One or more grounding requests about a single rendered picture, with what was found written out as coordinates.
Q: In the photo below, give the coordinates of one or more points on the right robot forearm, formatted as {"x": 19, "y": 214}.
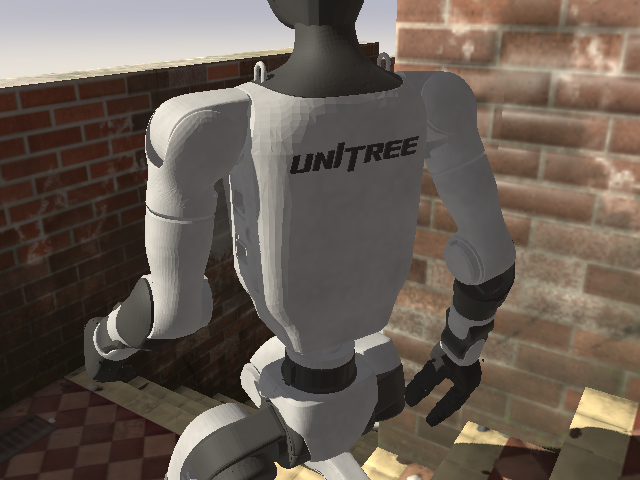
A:
{"x": 470, "y": 317}

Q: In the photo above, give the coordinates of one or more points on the right robot hand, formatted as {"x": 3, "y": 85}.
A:
{"x": 439, "y": 367}

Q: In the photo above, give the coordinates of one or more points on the robot left upper arm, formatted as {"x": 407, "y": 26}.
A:
{"x": 191, "y": 142}

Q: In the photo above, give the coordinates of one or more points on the robot left thigh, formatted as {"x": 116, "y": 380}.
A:
{"x": 226, "y": 443}

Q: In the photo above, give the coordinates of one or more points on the left robot hand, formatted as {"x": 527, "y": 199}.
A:
{"x": 99, "y": 368}

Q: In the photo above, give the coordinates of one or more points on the robot right upper arm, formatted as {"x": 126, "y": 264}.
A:
{"x": 482, "y": 248}

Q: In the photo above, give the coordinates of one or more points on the robot right shin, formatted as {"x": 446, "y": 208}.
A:
{"x": 341, "y": 467}

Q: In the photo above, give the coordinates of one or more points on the left robot forearm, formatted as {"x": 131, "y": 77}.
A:
{"x": 125, "y": 330}

